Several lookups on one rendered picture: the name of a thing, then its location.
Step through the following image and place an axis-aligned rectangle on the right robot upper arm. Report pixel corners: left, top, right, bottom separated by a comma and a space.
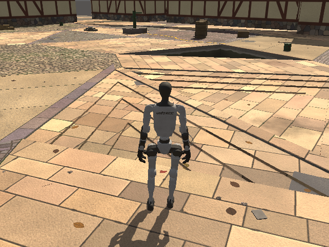
176, 104, 187, 133

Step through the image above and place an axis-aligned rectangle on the left robot thigh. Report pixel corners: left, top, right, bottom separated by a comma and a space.
147, 143, 158, 178

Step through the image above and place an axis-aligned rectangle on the right robot hand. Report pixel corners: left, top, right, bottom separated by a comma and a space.
179, 150, 191, 164

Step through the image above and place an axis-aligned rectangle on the left robot hand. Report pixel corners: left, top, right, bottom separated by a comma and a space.
137, 149, 150, 163

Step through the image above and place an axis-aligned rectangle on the robot right forearm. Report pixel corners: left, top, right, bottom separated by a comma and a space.
181, 126, 190, 151

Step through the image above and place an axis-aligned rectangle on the left robot upper arm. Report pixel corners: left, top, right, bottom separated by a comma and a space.
142, 104, 154, 133

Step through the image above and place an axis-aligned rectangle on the robot left foot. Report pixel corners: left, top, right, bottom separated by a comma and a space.
147, 198, 155, 211

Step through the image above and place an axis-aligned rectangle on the robot left forearm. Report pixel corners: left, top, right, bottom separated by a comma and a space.
138, 126, 148, 150

